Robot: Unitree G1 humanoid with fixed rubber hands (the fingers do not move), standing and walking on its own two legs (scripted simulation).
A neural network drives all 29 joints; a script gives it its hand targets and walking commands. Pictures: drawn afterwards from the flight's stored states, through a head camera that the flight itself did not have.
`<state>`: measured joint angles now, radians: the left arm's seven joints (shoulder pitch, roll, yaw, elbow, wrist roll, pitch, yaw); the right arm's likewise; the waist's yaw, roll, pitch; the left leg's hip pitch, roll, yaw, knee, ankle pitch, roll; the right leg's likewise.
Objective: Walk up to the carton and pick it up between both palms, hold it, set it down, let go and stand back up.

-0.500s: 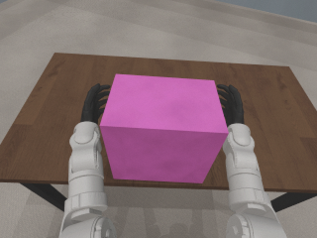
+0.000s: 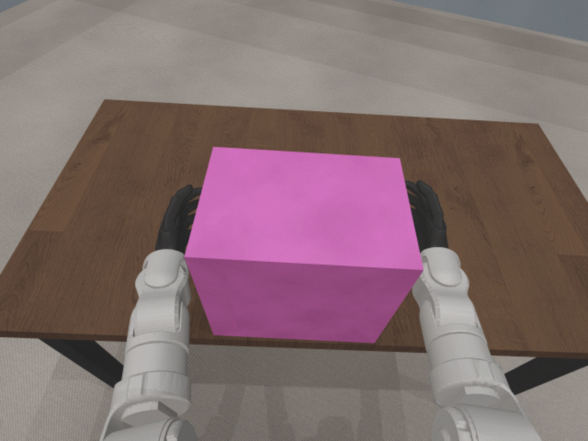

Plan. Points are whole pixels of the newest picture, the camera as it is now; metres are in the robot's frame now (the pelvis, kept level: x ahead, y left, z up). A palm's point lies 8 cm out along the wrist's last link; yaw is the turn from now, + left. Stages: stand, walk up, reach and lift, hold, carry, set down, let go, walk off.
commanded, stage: set down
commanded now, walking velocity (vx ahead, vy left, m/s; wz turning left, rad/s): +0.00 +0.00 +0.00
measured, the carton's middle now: (300, 252) +0.38 +0.00 +0.03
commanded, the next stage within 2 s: none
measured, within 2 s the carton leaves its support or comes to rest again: neither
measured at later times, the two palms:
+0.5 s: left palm (100, 106) +0.40 +0.20 +0.25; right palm out of the picture +0.37 -0.27 +0.26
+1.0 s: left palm (114, 251) +0.32 +0.21 +0.12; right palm (515, 259) +0.31 -0.25 +0.12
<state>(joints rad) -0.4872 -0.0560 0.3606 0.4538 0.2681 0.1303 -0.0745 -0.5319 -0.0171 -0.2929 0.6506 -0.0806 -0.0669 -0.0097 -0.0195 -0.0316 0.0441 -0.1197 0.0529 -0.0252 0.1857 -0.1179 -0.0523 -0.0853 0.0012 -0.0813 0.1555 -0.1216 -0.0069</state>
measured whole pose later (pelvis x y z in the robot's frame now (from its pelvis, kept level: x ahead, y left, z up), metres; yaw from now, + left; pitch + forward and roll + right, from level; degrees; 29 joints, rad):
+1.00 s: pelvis -0.06 +0.02 -0.01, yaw -3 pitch +4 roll +0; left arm -0.48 0.36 0.03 0.31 -0.28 0.45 0.08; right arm -0.61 -0.36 -0.12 0.64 0.29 0.27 0.06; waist -0.01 -0.03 -0.07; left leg -0.30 0.05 0.03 0.32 -0.10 -0.03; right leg -0.29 0.00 -0.02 0.29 -0.08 0.00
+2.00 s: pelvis -0.02 +0.00 +0.00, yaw -5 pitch -3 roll -1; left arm 0.22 0.28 0.07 -0.06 -0.23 0.23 -0.01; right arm 0.21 -0.32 -0.02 0.05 0.33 0.04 -0.02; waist 0.04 0.02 -0.02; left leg -0.04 0.09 0.06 0.27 -0.17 -0.06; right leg -0.04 0.04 0.01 0.21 -0.12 -0.02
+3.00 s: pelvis +0.00 +0.02 +0.00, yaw -7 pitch -1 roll +0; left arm 0.28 0.17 0.00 0.14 -0.03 0.47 0.03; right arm 0.32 -0.20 -0.01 0.34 0.13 0.14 0.04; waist 0.03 -0.02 0.04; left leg -0.05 0.06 0.09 0.29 -0.22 -0.04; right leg -0.08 0.01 0.05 0.28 -0.18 0.01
